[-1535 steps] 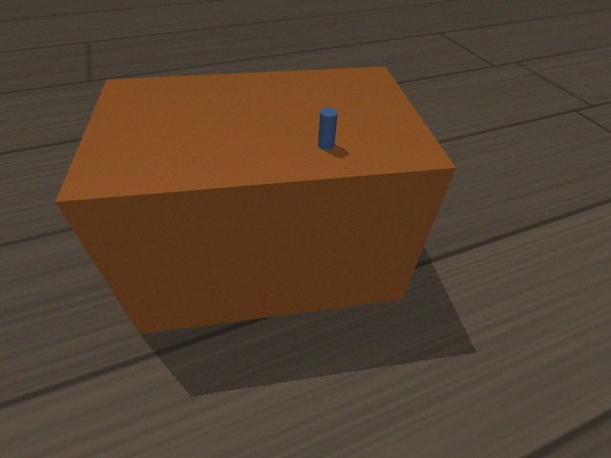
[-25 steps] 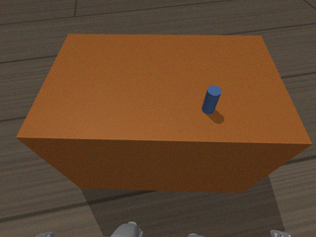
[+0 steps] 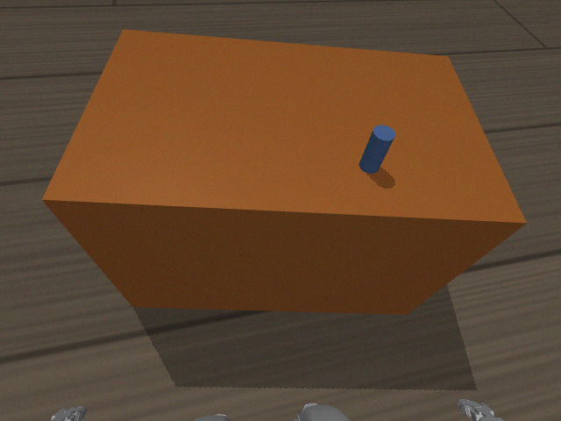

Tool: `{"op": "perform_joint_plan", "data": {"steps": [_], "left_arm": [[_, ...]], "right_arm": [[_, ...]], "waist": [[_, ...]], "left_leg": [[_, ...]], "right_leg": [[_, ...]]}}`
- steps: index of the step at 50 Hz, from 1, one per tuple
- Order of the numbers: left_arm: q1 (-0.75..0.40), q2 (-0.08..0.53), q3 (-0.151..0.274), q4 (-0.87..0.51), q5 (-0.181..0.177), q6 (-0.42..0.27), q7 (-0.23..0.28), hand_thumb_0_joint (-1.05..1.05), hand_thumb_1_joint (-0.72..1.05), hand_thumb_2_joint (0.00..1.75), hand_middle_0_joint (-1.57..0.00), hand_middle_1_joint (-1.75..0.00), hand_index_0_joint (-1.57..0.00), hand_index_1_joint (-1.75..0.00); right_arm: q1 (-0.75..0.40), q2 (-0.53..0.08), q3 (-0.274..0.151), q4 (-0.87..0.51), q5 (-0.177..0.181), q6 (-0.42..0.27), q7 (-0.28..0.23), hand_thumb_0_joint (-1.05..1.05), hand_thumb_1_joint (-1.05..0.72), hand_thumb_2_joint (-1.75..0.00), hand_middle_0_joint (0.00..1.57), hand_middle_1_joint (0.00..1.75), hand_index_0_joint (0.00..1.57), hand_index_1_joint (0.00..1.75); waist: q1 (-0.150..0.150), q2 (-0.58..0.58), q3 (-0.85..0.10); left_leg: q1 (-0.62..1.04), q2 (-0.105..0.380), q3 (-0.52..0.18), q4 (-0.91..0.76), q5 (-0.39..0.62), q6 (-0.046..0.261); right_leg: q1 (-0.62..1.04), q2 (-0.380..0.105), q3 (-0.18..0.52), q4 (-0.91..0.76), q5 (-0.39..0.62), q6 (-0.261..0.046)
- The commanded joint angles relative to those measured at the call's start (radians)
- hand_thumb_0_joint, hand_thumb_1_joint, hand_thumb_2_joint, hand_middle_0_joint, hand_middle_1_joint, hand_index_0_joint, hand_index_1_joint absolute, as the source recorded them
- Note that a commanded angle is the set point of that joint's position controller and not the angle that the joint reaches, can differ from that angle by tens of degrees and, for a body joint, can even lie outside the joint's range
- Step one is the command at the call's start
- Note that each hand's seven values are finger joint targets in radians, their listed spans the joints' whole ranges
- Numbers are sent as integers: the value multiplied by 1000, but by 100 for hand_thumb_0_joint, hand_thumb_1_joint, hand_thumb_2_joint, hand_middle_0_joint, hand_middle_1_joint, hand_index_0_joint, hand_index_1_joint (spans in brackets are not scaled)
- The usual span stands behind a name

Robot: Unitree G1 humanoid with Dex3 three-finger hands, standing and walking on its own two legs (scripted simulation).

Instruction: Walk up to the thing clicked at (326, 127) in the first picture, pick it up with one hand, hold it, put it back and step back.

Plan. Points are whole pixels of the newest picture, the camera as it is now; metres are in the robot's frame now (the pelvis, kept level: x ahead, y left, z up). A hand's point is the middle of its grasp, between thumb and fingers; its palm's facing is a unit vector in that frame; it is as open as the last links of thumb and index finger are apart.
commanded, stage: step back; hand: right
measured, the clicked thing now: (376, 150) +0.64 -0.20 -0.07
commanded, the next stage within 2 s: none
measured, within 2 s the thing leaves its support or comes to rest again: neither
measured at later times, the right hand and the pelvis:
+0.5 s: hand out of the picture -0.04 -0.26 -0.16, palm faces -0.07 +0.90 -0.43, open 7.4 cm; pelvis -0.12 +0.01 -0.02, yaw +3 degrees
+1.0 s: hand out of the picture -0.15 -0.30 -0.15, palm faces +0.02 +0.92 -0.40, open 7.4 cm; pelvis -0.27 -0.03 -0.01, yaw -2 degrees
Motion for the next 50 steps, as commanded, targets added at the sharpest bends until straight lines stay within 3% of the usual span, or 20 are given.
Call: {"op": "perform_joint_plan", "data": {"steps": [1, 5, 6, 7, 8, 9, 13, 20, 23, 24, 25, 26, 27, 30, 39, 44, 46, 47, 48, 50], "left_arm": [[29, 164, 51, -80, 9, -36, 3, 0, 90, 90, -20, -30, -20, -30], [126, 162, 58, -41, 23, -51, -7, 0, 90, 90, -20, -30, -20, -30], [118, 198, 68, -48, 30, -56, -7, 0, 90, 90, -20, -30, -20, -30], [101, 237, 78, -62, 33, -57, -9, 0, 90, 90, -20, -30, -20, -30], [37, 305, 90, -92, 22, -55, -13, 0, 90, 90, -20, -30, -20, -30], [-14, 296, 87, -127, 31, -61, -10, 0, 90, 90, -20, -30, -20, -30], [-75, 209, 76, -154, 19, -57, 1, 0, 90, 90, -20, -30, -20, -30], [8, 202, 74, -182, 27, -35, 6, 0, 90, 90, -20, -30, -20, -30], [-26, 219, 65, -197, 8, -14, -5, 0, 90, 90, -20, -30, -20, -30], [-24, 190, 56, -205, 8, -7, -9, 0, 90, 90, -20, -30, -20, -30], [-19, 150, 48, -218, 2, -6, -11, 0, 90, 90, -20, -30, -20, -30], [-84, 179, 68, -224, 3, -6, 0, 0, 90, 90, -20, -30, -20, -30], [-112, 199, 76, -218, 15, -5, 7, 0, 90, 90, -20, -30, -20, -30], [-9, 185, 77, -166, -3, -8, -5, 0, 90, 90, -20, -30, -20, -30], [16, 169, 67, -153, 11, -25, -17, 0, 90, 90, -20, -30, -20, -30], [190, 176, 74, -65, 21, -37, -25, 0, 90, 90, -20, -30, -20, -30], [132, 327, 115, -106, 34, -38, -31, 0, 90, 90, -20, -30, -20, -30], [39, 404, 121, -139, 41, -34, -27, 0, 90, 90, -20, -30, -20, -30], [-27, 361, 112, -160, 36, -38, -21, 0, 90, 90, -20, -30, -20, -30], [-100, 256, 80, -178, 33, -42, -16, 0, 90, 90, -20, -30, -20, -30]], "right_arm": [[24, -267, -68, -72, -2, -12, -6, 0, -90, -90, 20, 30, 20, 30], [-31, -275, -64, -90, 11, -4, 3, 0, -90, -90, 20, 30, 20, 30], [-24, -251, -56, -89, 20, -4, 5, 0, -90, -90, 20, 30, 20, 30], [-28, -225, -45, -98, 26, -5, 5, 0, -90, -90, 20, 30, 20, 30], [-36, -206, -44, -95, 26, -3, 0, 0, -90, -90, 20, 30, 20, 30], [-19, -233, -53, -82, 20, 3, -5, 0, -90, -90, 20, 30, 20, 30], [81, -224, -41, -41, 29, -7, -2, 0, -90, -90, 20, 30, 20, 30], [111, -200, -30, -77, 13, -31, -13, 0, -90, -90, 20, 30, 20, 30], [182, -208, -47, -37, 1, -39, -11, 0, -90, -90, 20, 30, 20, 30], [171, -245, -62, -40, -11, -41, -11, 0, -90, -90, 20, 30, 20, 30], [157, -336, -81, -53, -28, -43, -9, 0, -90, -90, 20, 30, 20, 30], [106, -413, -92, -74, -21, -38, -1, 0, -90, -90, 20, 30, 20, 30], [77, -419, -97, -84, -23, -43, -6, 0, -90, -90, 20, 30, 20, 30], [-5, -283, -56, -102, -24, -51, -15, 0, -90, -90, 20, 30, 20, 30], [92, -295, -72, -121, -17, -34, -14, 0, -90, -90, 20, 30, 20, 30], [1, -309, -67, -148, 3, -7, -2, 0, -90, -90, 20, 30, 20, 30], [-3, -210, -39, -180, 14, -8, -8, 0, -90, -90, 20, 30, 20, 30], [-27, -249, -61, -170, 8, -4, -27, 0, -90, -90, 20, 30, 20, 30], [7, -281, -73, -144, 12, -4, -25, 0, -90, -90, 20, 30, 20, 30], [63, -261, -55, -95, 20, -7, -13, 0, -90, -90, 20, 30, 20, 30]], "waist": [[-23, 205, -254], [33, 148, -273], [23, 56, -274], [20, -77, -242], [46, -220, -184], [35, -184, -140], [-12, -65, -178], [45, -150, -286], [-1, -108, -295], [5, -34, -281], [6, 193, -275], [-30, 270, -232], [-46, 270, -191], [39, 155, -182], [-34, 242, -266], [49, 243, -342], [47, -153, -227], [80, -257, -172], [36, -208, -108], [-11, -91, -101]], "left_leg": [[222, 299, -271, -93, 436, 154], [64, 256, -243, -24, 258, 85], [-25, 198, -213, 19, 177, 36], [-133, 86, -159, 138, 0, -20], [-139, -63, -81, 349, -278, -66], [-126, -53, -168, 535, -362, -77], [-170, -104, -206, 618, -239, -79], [-164, 14, -98, 137, -232, -90], [21, 0, -42, -163, 92, -74], [83, 71, -156, -163, 160, -45], [139, 291, -441, -198, 299, 39], [-4, 428, -560, -236, 368, 188], [-95, 479, -631, -257, 341, 253], [47, 296, -306, -135, 537, 146], [205, 281, -245, -67, 449, 171], [27, 232, -200, 28, 236, 72], [-334, -36, -100, 289, -231, -57], [-229, -40, -156, 535, -376, -81], [-169, -8, -210, 609, -333, -73], [-171, -78, -210, 654, -211, -67]], "right_leg": [[-1, -50, -71, -198, 8, -12], [198, -65, -93, -500, 250, -63], [237, -121, 14, -499, 333, -94], [236, -243, 183, -566, 377, -154], [86, -424, 366, -642, 419, -316], [2, -467, 412, -645, 475, -352], [102, -295, 96, -546, 667, -234], [392, -302, 55, -396, 756, -222], [260, -252, 16, -296, 630, -164], [131, -205, 7, -270, 459, -119], [-59, -72, -68, -103, 166, -64], [-76, 17, -40, 74, -160, -39], [-60, 4, 51, 223, -192, -33], [-157, 28, 77, 332, -60, -43], [-65, -36, -55, -90, -43, 18], [219, -61, -125, -529, 219, -55], [197, -339, 323, -603, 163, -186], [-88, -499, 462, -684, 139, -335], [-201, -488, 424, -697, 115, -319], [-117, -319, 135, -594, 328, -235]]}}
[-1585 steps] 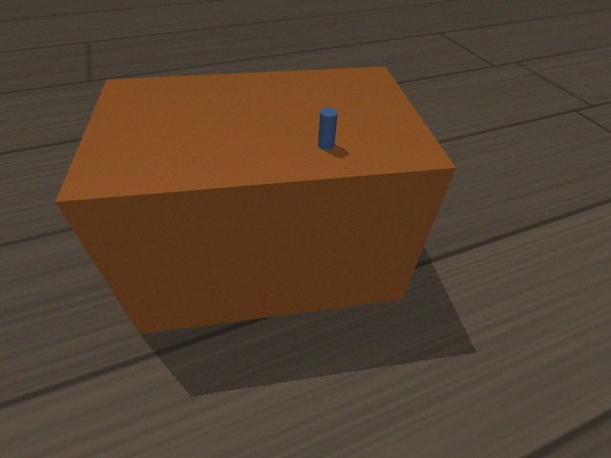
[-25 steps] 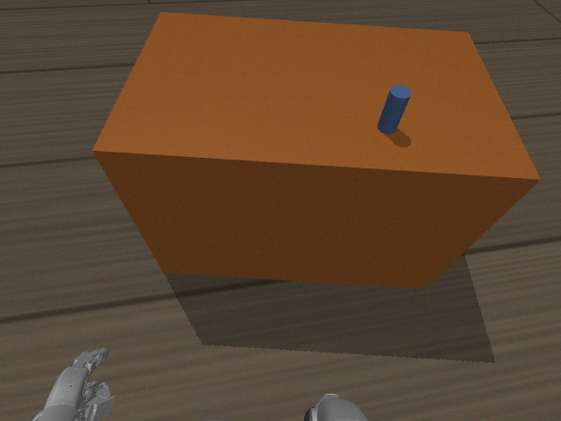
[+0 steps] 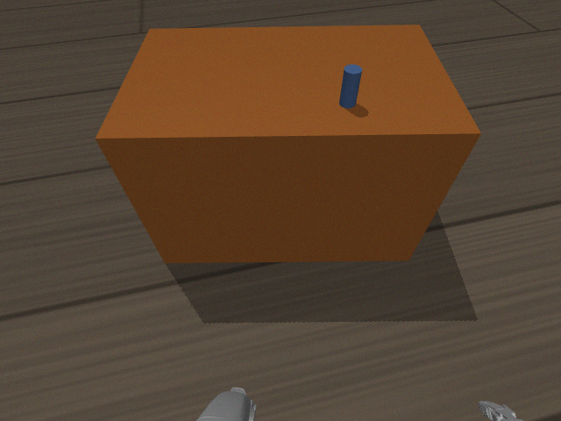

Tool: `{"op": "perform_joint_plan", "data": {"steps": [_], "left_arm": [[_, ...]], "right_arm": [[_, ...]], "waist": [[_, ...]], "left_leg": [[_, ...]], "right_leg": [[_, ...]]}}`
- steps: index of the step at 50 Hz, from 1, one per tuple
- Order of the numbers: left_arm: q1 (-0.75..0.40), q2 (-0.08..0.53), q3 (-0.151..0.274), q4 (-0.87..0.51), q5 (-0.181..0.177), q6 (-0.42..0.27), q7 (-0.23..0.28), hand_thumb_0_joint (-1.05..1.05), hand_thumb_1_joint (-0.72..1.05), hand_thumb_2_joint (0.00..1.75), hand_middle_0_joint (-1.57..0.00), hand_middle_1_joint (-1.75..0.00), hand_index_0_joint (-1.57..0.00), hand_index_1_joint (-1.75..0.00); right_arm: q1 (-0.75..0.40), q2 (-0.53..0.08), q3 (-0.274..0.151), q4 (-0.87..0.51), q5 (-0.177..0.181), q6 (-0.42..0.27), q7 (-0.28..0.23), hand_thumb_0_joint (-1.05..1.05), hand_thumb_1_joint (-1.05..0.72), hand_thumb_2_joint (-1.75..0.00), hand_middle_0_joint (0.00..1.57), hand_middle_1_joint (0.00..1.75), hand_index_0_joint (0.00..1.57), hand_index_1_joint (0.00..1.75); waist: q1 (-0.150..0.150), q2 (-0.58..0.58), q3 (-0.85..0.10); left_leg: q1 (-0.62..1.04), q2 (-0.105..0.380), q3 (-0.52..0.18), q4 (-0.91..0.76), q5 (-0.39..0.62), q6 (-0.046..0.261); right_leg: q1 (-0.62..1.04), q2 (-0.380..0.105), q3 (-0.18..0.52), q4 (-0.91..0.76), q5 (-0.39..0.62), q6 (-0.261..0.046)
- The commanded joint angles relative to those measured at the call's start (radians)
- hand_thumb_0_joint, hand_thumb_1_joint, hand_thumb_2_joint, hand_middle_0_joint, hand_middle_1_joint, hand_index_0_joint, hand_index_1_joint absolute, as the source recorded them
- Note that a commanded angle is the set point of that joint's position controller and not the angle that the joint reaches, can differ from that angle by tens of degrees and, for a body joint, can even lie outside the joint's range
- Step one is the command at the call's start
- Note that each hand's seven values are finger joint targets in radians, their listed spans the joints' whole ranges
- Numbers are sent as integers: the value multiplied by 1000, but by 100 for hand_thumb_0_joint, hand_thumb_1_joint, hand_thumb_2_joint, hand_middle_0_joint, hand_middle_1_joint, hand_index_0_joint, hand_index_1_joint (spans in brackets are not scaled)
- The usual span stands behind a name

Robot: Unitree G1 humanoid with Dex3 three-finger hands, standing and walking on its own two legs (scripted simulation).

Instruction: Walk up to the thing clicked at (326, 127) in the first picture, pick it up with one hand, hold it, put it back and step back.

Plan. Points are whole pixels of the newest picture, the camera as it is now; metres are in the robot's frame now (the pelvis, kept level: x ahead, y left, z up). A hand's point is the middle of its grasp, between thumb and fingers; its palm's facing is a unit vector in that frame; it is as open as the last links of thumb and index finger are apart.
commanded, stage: step back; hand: right
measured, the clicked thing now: (350, 87) +0.92 -0.13 -0.05
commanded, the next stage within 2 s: stand in 1.76 s
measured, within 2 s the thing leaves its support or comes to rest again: neither
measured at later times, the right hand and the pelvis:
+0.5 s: hand out of the picture -0.03 -0.29 -0.12, palm faces -0.11 +0.88 -0.46, open 7.4 cm; pelvis -0.16 -0.03 +0.01, yaw +3 degrees
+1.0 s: hand out of the picture -0.18 -0.29 -0.15, palm faces -0.11 +0.93 -0.35, open 7.4 cm; pelvis -0.24 -0.04 +0.01, yaw +5 degrees
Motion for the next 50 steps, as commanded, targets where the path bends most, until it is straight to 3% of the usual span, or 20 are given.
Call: {"op": "perform_joint_plan", "data": {"steps": [1, 7, 11, 12, 13, 14, 15, 18, 25, 29, 31, 32, 33, 36, 41, 44, 45, 47, 48, 50], "left_arm": [[-188, 257, 81, -142, 1, -34, 35, 0, 90, 90, -20, -30, -20, -30], [-70, 250, 80, -152, 11, -23, 52, 0, 90, 90, -20, -30, -20, -30], [-94, 242, 64, -169, -16, 4, 43, 0, 90, 90, -20, -30, -20, -30], [-58, 198, 47, -175, -18, 9, 37, 0, 90, 90, -20, -30, -20, -30], [-55, 161, 39, -181, -27, 9, 36, 0, 90, 90, -20, -30, -20, -30], [-129, 213, 59, -189, -21, 12, 50, 0, 90, 90, -20, -30, -20, -30], [-158, 245, 67, -186, -19, 14, 50, 0, 90, 90, -20, -30, -20, -30], [-68, 223, 67, -129, -35, 16, 35, 0, 90, 90, -20, -30, -20, -30], [-59, 200, 46, -106, -19, -35, 28, 0, 90, 90, -20, -30, -20, -30], [80, 213, 60, 13, -9, -64, 31, 0, 90, 90, -20, -30, -20, -30], [61, 350, 95, -3, 6, -73, 34, 0, 90, 90, -20, -30, -20, -30], [-27, 426, 100, -38, 14, -70, 37, 0, 90, 90, -20, -30, -20, -30], [-125, 395, 93, -52, 9, -72, 41, 0, 90, 90, -20, -30, -20, -30], [-140, 279, 66, -37, 2, -85, 43, 0, 90, 90, -20, -30, -20, -30], [-26, 305, 79, -2, 10, -92, 32, 0, 90, 90, -20, -30, -20, -30], [-60, 298, 64, -8, -5, -75, 24, 0, 90, 90, -20, -30, -20, -30], [-53, 248, 41, -12, -5, -71, 24, 0, 90, 90, -20, -30, -20, -30], [-88, 168, 20, -15, -31, -75, 25, 0, 90, 90, -20, -30, -20, -30], [-153, 269, 50, -9, -16, -79, 34, 0, 90, 90, -20, -30, -20, -30], [-99, 258, 47, 5, -25, -83, 23, 0, 90, 90, -20, -30, -20, -30]], "right_arm": [[68, -174, -40, -41, 12, -36, -8, 0, -90, -90, 20, 30, 20, 30], [70, -139, -22, -64, -6, -64, -16, 0, -90, -90, 20, 30, 20, 30], [172, -142, -37, -13, -18, -75, -12, 0, -90, -90, 20, 30, 20, 30], [156, -201, -56, -15, -29, -75, -13, 0, -90, -90, 20, 30, 20, 30], [110, -300, -75, -28, -36, -69, -10, 0, -90, -90, 20, 30, 20, 30], [96, -372, -83, -52, -31, -67, -7, 0, -90, -90, 20, 30, 20, 30], [47, -364, -86, -60, -28, -75, -19, 0, -90, -90, 20, 30, 20, 30], [-36, -229, -43, -70, -37, -75, -25, 0, -90, -90, 20, 30, 20, 30], [52, -216, -53, -55, -30, -58, -6, 0, -90, -90, 20, 30, 20, 30], [9, -229, -50, -53, -22, -28, 12, 0, -90, -90, 20, 30, 20, 30], [11, -110, -11, -88, -15, -32, 12, 0, -90, -90, 20, 30, 20, 30], [-65, -174, -40, -86, -16, -29, -4, 0, -90, -90, 20, 30, 20, 30], [-46, -215, -57, -58, -10, -30, -1, 0, -90, -90, 20, 30, 20, 30], [7, -168, -35, -4, 0, -41, 13, 0, -90, -90, 20, 30, 20, 30], [0, -159, -28, 11, -21, -71, 30, 0, -90, -90, 20, 30, 20, 30], [80, -150, -36, 56, -23, -92, 33, 0, -90, -90, 20, 30, 20, 30], [120, -168, -49, 78, -30, -99, 27, 0, -90, -90, 20, 30, 20, 30], [128, -291, -73, 78, -39, -109, 22, 0, -90, -90, 20, 30, 20, 30], [125, -337, -85, 79, -33, -106, 28, 0, -90, -90, 20, 30, 20, 30], [70, -249, -64, 64, -36, -105, 30, 0, -90, -90, 20, 30, 20, 30]], "waist": [[-59, -155, -71], [8, -249, -178], [-24, -179, -252], [-4, -52, -258], [3, 195, -231], [-53, 183, -206], [-49, 191, -162], [22, 76, -143], [-55, 181, -224], [1, 153, -260], [-4, -212, -168], [52, -222, -123], [1, -203, -42], [-35, -121, -32], [40, -217, -76], [-11, -195, -125], [-32, -123, -160], [-50, 178, -147], [-73, 120, -73], [-25, 69, -33]], "left_leg": [[37, -90, -66, 265, 19, 3], [15, 9, 26, -141, -62, -12], [242, 8, 91, -598, 298, 12], [360, 127, -86, -590, 412, 48], [426, 346, -375, -599, 591, 154], [246, 474, -453, -587, 630, 298], [146, 519, -499, -613, 602, 333], [210, 286, -126, -518, 709, 213], [430, 266, -78, -445, 508, 234], [235, 206, -13, -309, 303, 151], [-148, 1, 32, -86, -88, 28], [14, 19, -96, 38, -137, -3], [92, 61, -112, 105, -71, 2], [26, -23, -58, 91, 55, 1], [19, 24, 18, -220, -31, -18], [266, 0, 93, -547, 55, 3], [394, 16, 26, -608, 126, 17], [456, 326, -500, -714, -75, 165], [292, 374, -561, -727, -161, 255], [286, 298, -363, -697, -48, 227]], "right_leg": [[-129, -199, 140, -289, 310, -161], [212, -245, 157, -178, 537, -182], [169, -198, 101, 7, 513, -116], [-11, -133, 71, 85, 328, -63], [-259, 42, -34, 266, -97, -10], [-199, 49, 63, 413, -291, 10], [-158, 9, 133, 526, -268, 10], [-209, 93, 152, 623, -130, 4], [-139, 3, 3, 81, -136, 49], [159, 36, -63, -320, 69, -4], [166, -253, 441, -370, -79, -94], [-149, -418, 578, -435, -188, -252], [-286, -413, 537, -453, -257, -247], [-106, -211, 189, -324, 37, -149], [84, -227, 233, -337, -212, -158], [20, -224, 171, -241, -75, -141], [-39, -185, 119, -115, 27, -100], [-312, 4, -91, 145, -142, 2], [-253, -41, 4, 218, -223, -9], [-218, -66, 12, 180, -174, -14]]}}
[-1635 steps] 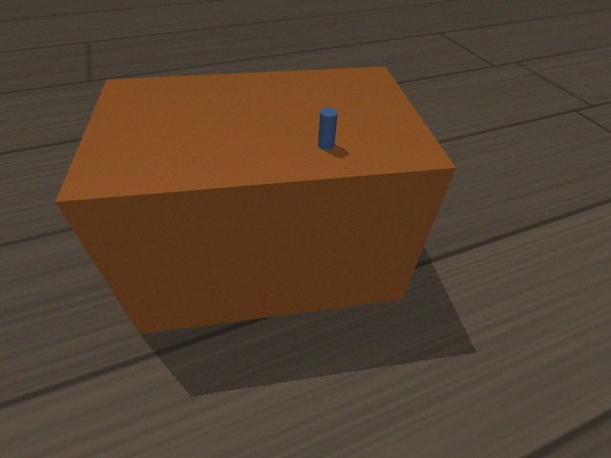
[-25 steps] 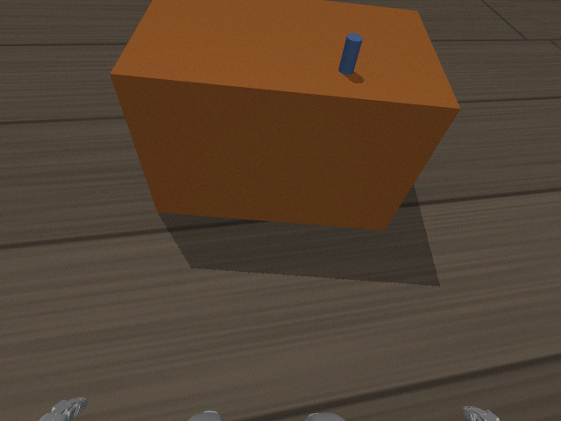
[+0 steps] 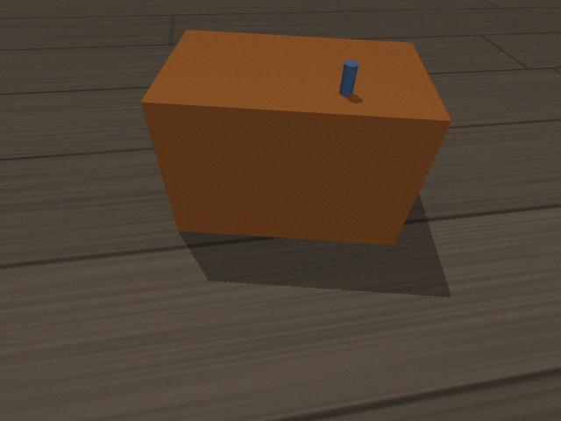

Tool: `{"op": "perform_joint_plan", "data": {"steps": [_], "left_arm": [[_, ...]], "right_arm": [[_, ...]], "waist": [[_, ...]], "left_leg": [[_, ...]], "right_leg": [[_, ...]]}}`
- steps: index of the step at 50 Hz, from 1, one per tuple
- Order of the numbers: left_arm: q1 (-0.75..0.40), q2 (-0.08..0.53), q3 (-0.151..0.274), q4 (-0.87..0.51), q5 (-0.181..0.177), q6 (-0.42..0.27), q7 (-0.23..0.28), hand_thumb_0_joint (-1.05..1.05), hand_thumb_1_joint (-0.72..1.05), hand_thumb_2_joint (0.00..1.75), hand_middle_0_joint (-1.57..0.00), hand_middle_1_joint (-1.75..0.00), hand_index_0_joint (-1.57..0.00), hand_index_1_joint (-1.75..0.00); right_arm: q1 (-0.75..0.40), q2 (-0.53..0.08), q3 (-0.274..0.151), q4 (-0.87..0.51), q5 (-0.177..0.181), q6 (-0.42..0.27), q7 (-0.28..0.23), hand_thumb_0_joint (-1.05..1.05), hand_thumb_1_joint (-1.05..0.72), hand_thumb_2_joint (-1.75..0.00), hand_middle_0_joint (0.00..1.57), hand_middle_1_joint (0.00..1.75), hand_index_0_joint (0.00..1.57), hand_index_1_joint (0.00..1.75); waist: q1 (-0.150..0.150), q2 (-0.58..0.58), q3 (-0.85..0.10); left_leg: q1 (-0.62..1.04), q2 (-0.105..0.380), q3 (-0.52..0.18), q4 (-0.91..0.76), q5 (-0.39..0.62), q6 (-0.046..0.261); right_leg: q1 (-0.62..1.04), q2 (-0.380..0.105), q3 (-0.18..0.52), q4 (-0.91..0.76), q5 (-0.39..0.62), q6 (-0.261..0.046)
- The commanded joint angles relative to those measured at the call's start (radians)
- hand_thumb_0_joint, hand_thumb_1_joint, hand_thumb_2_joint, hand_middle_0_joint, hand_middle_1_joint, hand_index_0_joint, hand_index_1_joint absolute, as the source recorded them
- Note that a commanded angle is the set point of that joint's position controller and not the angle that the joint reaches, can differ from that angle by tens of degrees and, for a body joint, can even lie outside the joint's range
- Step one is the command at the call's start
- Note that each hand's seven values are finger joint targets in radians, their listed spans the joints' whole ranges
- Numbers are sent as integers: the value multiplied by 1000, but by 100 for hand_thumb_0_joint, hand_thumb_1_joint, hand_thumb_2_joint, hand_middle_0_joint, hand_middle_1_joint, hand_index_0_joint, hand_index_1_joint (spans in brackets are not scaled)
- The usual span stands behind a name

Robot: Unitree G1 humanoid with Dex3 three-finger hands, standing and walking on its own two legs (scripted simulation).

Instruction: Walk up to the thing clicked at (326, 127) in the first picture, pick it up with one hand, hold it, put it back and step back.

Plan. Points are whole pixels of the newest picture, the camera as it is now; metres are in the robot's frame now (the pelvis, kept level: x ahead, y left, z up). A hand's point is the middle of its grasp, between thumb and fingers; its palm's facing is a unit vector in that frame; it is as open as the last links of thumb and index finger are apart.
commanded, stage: step back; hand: right
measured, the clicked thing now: (348, 78) +1.15 -0.19 -0.06
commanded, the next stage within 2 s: stand in 0.76 s
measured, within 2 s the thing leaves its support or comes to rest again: neither
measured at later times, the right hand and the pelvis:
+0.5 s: hand out of the picture +0.12 -0.26 -0.15, palm faces -0.06 +0.92 -0.38, open 7.4 cm; pelvis +0.04 +0.00 +0.00, yaw +2 degrees
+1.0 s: hand out of the picture +0.18 -0.23 -0.13, palm faces -0.03 +0.94 -0.33, open 7.4 cm; pelvis +0.05 +0.01 +0.02, yaw +1 degrees
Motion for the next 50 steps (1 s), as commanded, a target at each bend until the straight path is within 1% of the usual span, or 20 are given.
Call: {"op": "perform_joint_plan", "data": {"steps": [1, 5, 8, 9, 10, 11, 12, 13, 15, 18, 21, 22, 23, 24, 25, 26, 28, 31, 42, 50], "left_arm": [[-83, 187, 43, -92, -15, -48, -2, 0, 90, 90, -20, -30, -20, -30], [-79, 155, 39, -68, -16, -60, -4, 0, 90, 90, -20, -30, -20, -30], [2, 153, 44, -16, -8, -72, 10, 0, 90, 90, -20, -30, -20, -30], [33, 181, 55, -3, -3, -73, 18, 0, 90, 90, -20, -30, -20, -30], [56, 242, 69, -6, 11, -77, 23, 0, 90, 90, -20, -30, -20, -30], [-9, 288, 74, -24, 10, -77, 21, 0, 90, 90, -20, -30, -20, -30], [-86, 292, 73, -51, 12, -79, 16, 0, 90, 90, -20, -30, -20, -30], [-136, 270, 67, -63, 11, -79, 14, 0, 90, 90, -20, -30, -20, -30], [-133, 220, 49, -61, 2, -84, 15, 0, 90, 90, -20, -30, -20, -30], [-143, 236, 49, -43, 4, -82, 10, 0, 90, 90, -20, -30, -20, -30], [-180, 204, 34, -43, -10, -66, 6, 0, 90, 90, -20, -30, -20, -30], [-162, 181, 26, -40, -16, -62, 7, 0, 90, 90, -20, -30, -20, -30], [-142, 150, 13, -45, -25, -59, 6, 0, 90, 90, -20, -30, -20, -30], [-141, 130, 7, -36, -39, -51, 5, 0, 90, 90, -20, -30, -20, -30], [-140, 152, 15, -5, -39, -45, 10, 0, 90, 90, -20, -30, -20, -30], [-133, 152, 8, 8, -32, -51, 11, 0, 90, 90, -20, -30, -20, -30], [-127, 174, 12, 17, -25, -63, 11, 0, 90, 90, -20, -30, -20, -30], [-141, 186, 11, 33, -32, -63, 15, 0, 90, 90, -20, -30, -20, -30], [-166, 142, -23, 85, -27, -50, 12, 0, 90, 90, -20, -30, -20, -30], [-183, 154, -28, 109, -21, -58, 9, 0, 90, 90, -20, -30, -20, -30]], "right_arm": [[-86, -274, -60, -98, -3, -45, -20, 0, -90, -90, 20, 30, 20, 30], [-61, -277, -65, -81, 7, -40, -17, 0, -90, -90, 20, 30, 20, 30], [-112, -218, -38, -100, 27, -16, -17, 0, -90, -90, 20, 30, 20, 30], [-111, -176, -23, -107, 31, -14, -20, 0, -90, -90, 20, 30, 20, 30], [-115, -147, -13, -123, 35, -14, -23, 0, -90, -90, 20, 30, 20, 30], [-94, -165, -22, -105, 25, -5, -33, 0, -90, -90, 20, 30, 20, 30], [-64, -224, -40, -79, 19, -4, -34, 0, -90, -90, 20, 30, 20, 30], [-31, -237, -42, -63, 21, -9, -31, 0, -90, -90, 20, 30, 20, 30], [-44, -210, -34, -44, 22, -14, -23, 0, -90, -90, 20, 30, 20, 30], [-34, -199, -31, -27, 20, -18, -17, 0, -90, -90, 20, 30, 20, 30], [7, -184, -37, 5, 12, -31, -24, 0, -90, -90, 20, 30, 20, 30], [-7, -194, -42, 9, 9, -36, -29, 0, -90, -90, 20, 30, 20, 30], [-22, -230, -46, 0, 6, -41, -35, 0, -90, -90, 20, 30, 20, 30], [-109, -267, -43, -21, 12, -44, -36, 0, -90, -90, 20, 30, 20, 30], [-165, -287, -40, -25, 20, -40, -32, 0, -90, -90, 20, 30, 20, 30], [-199, -263, -35, -20, 20, -34, -28, 0, -90, -90, 20, 30, 20, 30], [-203, -228, -21, -19, 22, -34, -30, 0, -90, -90, 20, 30, 20, 30], [-168, -215, -20, 12, 32, -34, -35, 0, -90, -90, 20, 30, 20, 30], [-245, -218, -13, 42, 36, -38, -32, 0, -90, -90, 20, 30, 20, 30], [-270, -206, -11, 58, 38, -30, -20, 0, -90, -90, 20, 30, 20, 30]], "waist": [[10, 141, 52], [-19, 201, -22], [43, 138, -61], [61, 67, -80], [74, -83, -77], [60, -97, -71], [30, -64, -8], [-2, -68, 20], [4, -63, 20], [7, -112, -12], [-35, -92, -63], [-24, -58, -90], [-11, 33, -115], [18, 106, -104], [29, 124, -73], [40, 104, -72], [32, 85, -113], [6, 90, -150], [4, 74, -136], [-9, 39, -99]], "left_leg": [[36, 266, -346, -309, -77, 152], [30, 240, -251, -242, 136, 132], [-152, 167, -137, -85, 86, 65], [-236, 128, -124, -3, 27, 36], [-351, 8, -96, 151, -92, -3], [-306, 18, -87, 271, -257, -15], [-224, 63, -89, 322, -271, -26], [-199, 96, -91, 283, -248, -25], [-182, 75, -94, 227, -184, -17], [-97, 71, -19, 107, -109, -27], [27, 45, 34, -164, 111, -23], [80, 78, -12, -175, 231, -9], [105, 182, -140, -186, 373, 21], [27, 272, -259, -214, 312, 83], [-81, 298, -260, -208, 230, 123], [-82, 271, -211, -191, 247, 96], [-29, 193, -101, -134, 392, 29], [39, 164, -64, -112, 520, 3], [141, 196, -83, -233, 542, -1], [125, 181, -66, -303, 346, -13]], "right_leg": [[-180, -18, 26, 26, -1, -14], [-10, 31, -64, -171, 74, 1], [279, 63, -82, -387, 257, -9], [368, 1, 15, -402, 240, -22], [384, -171, 290, -503, 120, -80], [240, -342, 447, -593, -101, -178], [82, -386, 489, -598, -156, -237], [52, -360, 429, -572, -70, -239], [63, -258, 260, -538, 91, -174], [49, -224, 171, -475, 251, -145], [84, -160, 49, -327, 458, -88], [79, -132, 22, -260, 538, -55], [46, -83, -13, -188, 501, -18], [51, -4, -57, -189, 267, 15], [140, 0, -46, -236, 119, 6], [179, -14, -37, -305, 153, -1], [224, -64, -3, -346, 414, -13], [236, -84, 1, -319, 575, -20], [250, -79, -2, -427, 541, 9], [258, -91, 12, -515, 444, 12]]}}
